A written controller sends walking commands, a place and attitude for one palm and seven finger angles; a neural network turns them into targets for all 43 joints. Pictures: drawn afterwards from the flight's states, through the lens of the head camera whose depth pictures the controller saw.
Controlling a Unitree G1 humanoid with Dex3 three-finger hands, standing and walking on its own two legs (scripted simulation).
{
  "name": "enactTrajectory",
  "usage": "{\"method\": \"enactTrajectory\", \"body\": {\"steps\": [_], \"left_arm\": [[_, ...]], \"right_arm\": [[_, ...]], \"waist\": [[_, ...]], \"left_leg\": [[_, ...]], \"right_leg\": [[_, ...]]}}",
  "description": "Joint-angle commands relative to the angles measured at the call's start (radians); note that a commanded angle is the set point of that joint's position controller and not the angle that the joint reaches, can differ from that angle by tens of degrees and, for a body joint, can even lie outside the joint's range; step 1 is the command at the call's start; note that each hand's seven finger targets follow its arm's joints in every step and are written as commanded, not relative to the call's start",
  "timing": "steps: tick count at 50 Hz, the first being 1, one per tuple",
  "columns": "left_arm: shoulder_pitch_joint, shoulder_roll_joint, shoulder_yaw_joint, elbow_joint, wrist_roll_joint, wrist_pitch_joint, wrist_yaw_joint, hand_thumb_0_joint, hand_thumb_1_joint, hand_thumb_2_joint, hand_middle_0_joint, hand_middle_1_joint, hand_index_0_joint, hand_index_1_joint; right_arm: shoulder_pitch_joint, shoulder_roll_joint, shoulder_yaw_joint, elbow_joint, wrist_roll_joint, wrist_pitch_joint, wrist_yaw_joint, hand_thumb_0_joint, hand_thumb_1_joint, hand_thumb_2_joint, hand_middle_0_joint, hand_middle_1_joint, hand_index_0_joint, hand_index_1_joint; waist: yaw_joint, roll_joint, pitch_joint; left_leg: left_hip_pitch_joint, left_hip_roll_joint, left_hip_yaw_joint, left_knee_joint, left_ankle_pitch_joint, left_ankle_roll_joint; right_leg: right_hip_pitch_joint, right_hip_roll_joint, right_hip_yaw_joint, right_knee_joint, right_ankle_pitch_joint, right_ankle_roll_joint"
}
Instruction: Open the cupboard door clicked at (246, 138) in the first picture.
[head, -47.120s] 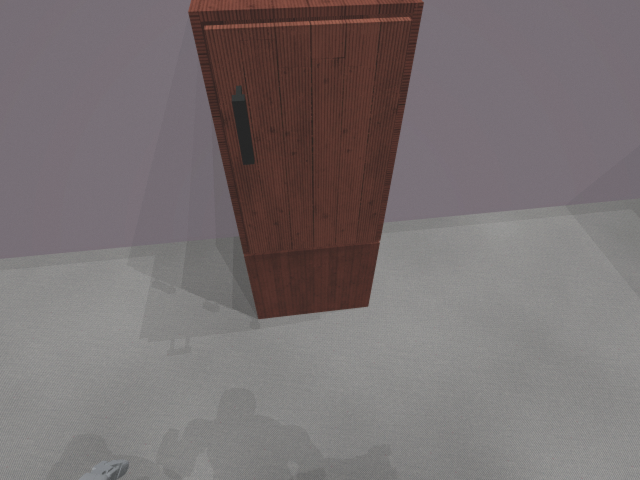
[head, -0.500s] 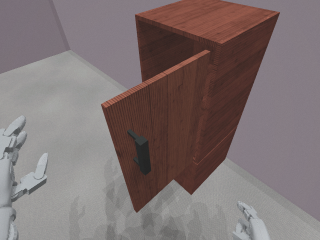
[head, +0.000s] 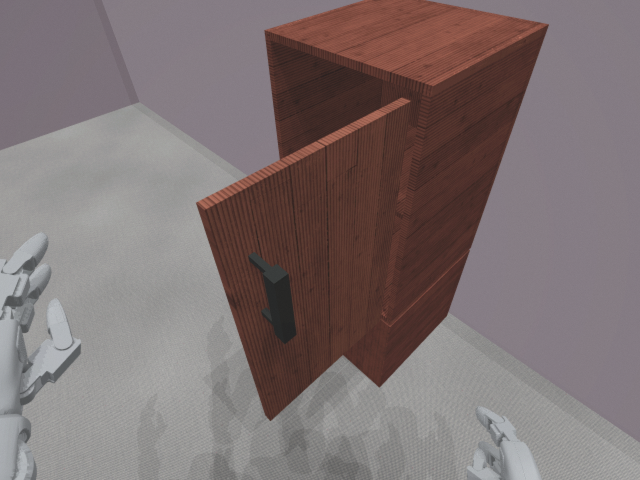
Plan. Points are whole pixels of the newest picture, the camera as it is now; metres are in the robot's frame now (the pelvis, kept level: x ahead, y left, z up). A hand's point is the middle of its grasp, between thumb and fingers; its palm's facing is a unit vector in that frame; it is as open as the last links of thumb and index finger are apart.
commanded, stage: step back with the hand held close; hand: left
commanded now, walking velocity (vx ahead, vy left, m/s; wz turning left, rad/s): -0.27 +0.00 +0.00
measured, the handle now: (271, 298) +0.34 +0.12 +0.04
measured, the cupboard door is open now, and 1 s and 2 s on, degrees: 89 89 89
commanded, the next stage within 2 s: stop stepping back and stand still in 1.46 s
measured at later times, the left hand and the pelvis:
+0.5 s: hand (37, 377) +0.15 +0.29 +0.15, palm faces +0.40 -0.76 -0.52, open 7.4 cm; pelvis -0.05 +0.02 -0.01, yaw -1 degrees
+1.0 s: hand out of the picture +0.11 +0.28 +0.16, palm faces +0.47 -0.72 -0.52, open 7.4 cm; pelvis -0.10 +0.02 -0.03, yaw +1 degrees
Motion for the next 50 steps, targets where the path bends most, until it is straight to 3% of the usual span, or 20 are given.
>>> {"method": "enactTrajectory", "body": {"steps": [1,2,3,4,6,9,11,13,15,19,24,29,35,39,42,44,45,47,48,50], "left_arm": [[-0.228,0.317,0.233,-0.272,0.001,-0.108,0.024,0.000,0.900,0.900,-0.200,-0.300,-0.200,-0.300],[-0.100,0.236,0.179,-0.181,0.002,-0.105,0.014,0.000,0.900,0.900,-0.200,-0.300,-0.200,-0.300],[-0.056,0.218,0.160,-0.182,0.006,-0.105,0.009,0.000,0.900,0.900,-0.200,-0.300,-0.200,-0.300],[-0.051,0.217,0.157,-0.212,0.007,-0.112,0.008,0.000,0.900,0.900,-0.200,-0.300,-0.200,-0.300],[-0.006,0.216,0.153,-0.227,0.006,-0.119,0.013,0.000,0.900,0.900,-0.200,-0.300,-0.200,-0.300],[0.044,0.242,0.180,-0.255,0.002,-0.119,0.025,0.000,0.900,0.900,-0.200,-0.300,-0.200,-0.300],[0.061,0.254,0.196,-0.271,0.001,-0.120,0.030,0.000,0.900,0.900,-0.200,-0.300,-0.200,-0.300],[0.080,0.264,0.211,-0.286,0.000,-0.121,0.035,0.000,0.900,0.900,-0.200,-0.300,-0.200,-0.300],[0.087,0.258,0.202,-0.311,0.002,-0.121,0.038,0.000,0.900,0.900,-0.200,-0.300,-0.200,-0.300],[0.087,0.271,0.221,-0.340,0.009,-0.127,0.046,0.000,0.900,0.900,-0.200,-0.300,-0.200,-0.300],[0.073,0.253,0.224,-0.344,0.028,-0.134,0.054,0.000,0.900,0.900,-0.200,-0.300,-0.200,-0.300],[-0.002,0.251,0.228,-0.369,0.048,-0.154,0.059,0.000,0.900,0.900,-0.200,-0.300,-0.200,-0.300],[-0.018,0.247,0.225,-0.365,0.044,-0.176,0.061,0.000,0.900,0.900,-0.200,-0.300,-0.200,-0.300],[0.010,0.260,0.240,-0.371,0.035,-0.188,0.063,0.000,0.900,0.900,-0.200,-0.300,-0.200,-0.300],[0.018,0.256,0.249,-0.379,0.041,-0.197,0.066,0.000,0.900,0.900,-0.200,-0.300,-0.200,-0.300],[0.030,0.265,0.270,-0.378,0.047,-0.204,0.067,0.000,0.900,0.900,-0.200,-0.300,-0.200,-0.300],[0.026,0.266,0.273,-0.387,0.051,-0.210,0.064,0.000,0.900,0.900,-0.200,-0.300,-0.200,-0.300],[0.055,0.263,0.281,-0.360,0.051,-0.217,0.057,0.000,0.900,0.900,-0.200,-0.300,-0.200,-0.300],[0.042,0.256,0.272,-0.374,0.045,-0.216,0.053,0.000,0.900,0.900,-0.200,-0.300,-0.200,-0.300],[0.012,0.258,0.256,-0.395,0.042,-0.215,0.047,0.000,0.900,0.900,-0.200,-0.300,-0.200,-0.300]], "right_arm": [[-0.111,-0.124,-0.035,-0.206,0.014,-0.043,-0.012,0.000,-0.900,-0.900,0.200,0.300,0.200,0.300],[-0.103,-0.109,-0.039,-0.190,0.006,-0.025,-0.012,0.000,-0.900,-0.900,0.200,0.300,0.200,0.300],[-0.105,-0.120,-0.044,-0.201,0.003,-0.011,-0.007,0.000,-0.900,-0.900,0.200,0.300,0.200,0.300],[-0.117,-0.122,-0.045,-0.207,0.002,-0.003,-0.008,0.000,-0.900,-0.900,0.200,0.300,0.200,0.300],[-0.111,-0.128,-0.048,-0.217,0.002,0.010,-0.010,0.000,-0.900,-0.900,0.200,0.300,0.200,0.300],[-0.115,-0.132,-0.054,-0.232,0.006,0.029,-0.016,0.000,-0.900,-0.900,0.200,0.300,0.200,0.300],[-0.108,-0.130,-0.061,-0.245,0.009,0.040,-0.018,0.000,-0.900,-0.900,0.200,0.300,0.200,0.300],[-0.106,-0.130,-0.068,-0.256,0.013,0.048,-0.020,0.000,-0.900,-0.900,0.200,0.300,0.200,0.300],[-0.109,-0.133,-0.069,-0.265,0.015,0.053,-0.022,0.000,-0.900,-0.900,0.200,0.300,0.200,0.300],[-0.110,-0.140,-0.076,-0.274,0.013,0.051,-0.025,0.000,-0.900,-0.900,0.200,0.300,0.200,0.300],[-0.095,-0.147,-0.078,-0.285,0.009,0.038,-0.026,0.000,-0.900,-0.900,0.200,0.300,0.200,0.300],[-0.073,-0.154,-0.078,-0.290,0.005,0.018,-0.027,0.000,-0.900,-0.900,0.200,0.300,0.200,0.300],[-0.054,-0.139,-0.070,-0.281,0.004,0.002,-0.021,0.000,-0.900,-0.900,0.200,0.300,0.200,0.300],[-0.055,-0.142,-0.069,-0.274,0.004,-0.004,-0.018,0.000,-0.900,-0.900,0.200,0.300,0.200,0.300],[-0.057,-0.150,-0.070,-0.275,0.003,-0.009,-0.021,0.000,-0.900,-0.900,0.200,0.300,0.200,0.300],[-0.071,-0.146,-0.075,-0.276,0.005,-0.016,-0.024,0.000,-0.900,-0.900,0.200,0.300,0.200,0.300],[-0.074,-0.144,-0.076,-0.277,0.002,-0.021,-0.023,0.000,-0.900,-0.900,0.200,0.300,0.200,0.300],[-0.062,-0.142,-0.084,-0.269,0.002,-0.026,-0.020,0.000,-0.900,-0.900,0.200,0.300,0.200,0.300],[-0.055,-0.140,-0.084,-0.264,0.001,-0.024,-0.017,0.000,-0.900,-0.900,0.200,0.300,0.200,0.300],[-0.060,-0.141,-0.088,-0.262,0.004,-0.025,-0.014,0.000,-0.900,-0.900,0.200,0.300,0.200,0.300]], "waist": [[-0.051,-0.035,0.013],[-0.053,-0.093,-0.012],[-0.055,-0.111,-0.035],[-0.055,-0.048,-0.053],[-0.058,-0.021,-0.117],[-0.056,-0.014,-0.156],[-0.058,-0.063,-0.177],[-0.059,-0.075,-0.194],[-0.061,-0.027,-0.185],[-0.056,-0.005,-0.181],[-0.057,0.018,-0.134],[-0.071,0.011,-0.076],[-0.081,-0.062,-0.073],[-0.081,-0.041,-0.084],[-0.078,0.020,-0.084],[-0.070,0.067,-0.111],[-0.069,0.062,-0.116],[-0.071,0.039,-0.119],[-0.075,-0.007,-0.141],[-0.083,-0.059,-0.130]], "left_leg": [[-0.205,0.021,-0.035,-0.031,0.108,0.025],[-0.194,0.016,-0.043,-0.005,0.097,0.028],[-0.190,0.013,-0.034,0.012,0.103,0.026],[-0.200,0.010,-0.036,0.017,0.124,0.024],[-0.211,0.019,-0.039,0.013,0.146,0.018],[-0.246,0.030,-0.053,0.007,0.192,0.014],[-0.261,0.039,-0.057,0.015,0.227,0.013],[-0.281,0.044,-0.057,0.026,0.241,0.011],[-0.310,0.050,-0.066,0.022,0.242,0.011],[-0.393,0.074,-0.089,-0.001,0.177,0.026],[-0.598,0.115,-0.130,-0.054,-0.052,0.065],[-0.737,0.110,-0.146,-0.039,-0.331,0.086],[-0.680,0.066,-0.125,0.057,-0.342,0.070],[-0.632,0.063,-0.139,0.060,-0.347,0.063],[-0.755,0.117,-0.183,-0.038,-0.398,0.088],[-0.823,0.149,-0.209,-0.072,-0.344,0.103],[-0.843,0.161,-0.214,-0.073,-0.325,0.110],[-0.832,0.153,-0.201,-0.028,-0.252,0.109],[-0.802,0.138,-0.177,0.015,-0.208,0.097],[-0.759,0.076,-0.131,0.105,-0.284,0.075]], "right_leg": [[-0.022,-0.062,0.157,-0.101,0.095,0.001],[-0.032,-0.085,0.154,-0.111,0.088,0.000],[-0.041,-0.094,0.159,-0.114,0.087,0.000],[-0.031,-0.102,0.155,-0.101,0.123,-0.006],[-0.004,-0.107,0.142,-0.062,0.156,-0.005],[0.021,-0.104,0.125,-0.014,0.222,-0.001],[0.029,-0.100,0.120,0.021,0.266,0.003],[0.032,-0.102,0.121,0.049,0.298,0.005],[0.025,-0.100,0.121,0.078,0.299,0.002],[0.037,-0.082,0.114,0.141,0.266,0.014],[0.099,-0.058,0.112,0.257,0.184,0.027],[0.076,-0.066,0.149,0.279,0.061,0.021],[-0.043,-0.108,0.208,0.180,-0.080,0.001],[-0.108,-0.109,0.206,0.129,-0.190,-0.003],[0.001,-0.057,0.154,0.256,-0.109,0.022],[0.107,-0.023,0.124,0.368,0.065,0.032],[0.140,-0.015,0.125,0.412,0.131,0.034],[0.138,-0.017,0.153,0.426,0.231,0.029],[0.127,-0.038,0.172,0.407,0.268,0.023],[0.036,-0.099,0.273,0.306,0.223,-0.005]]}}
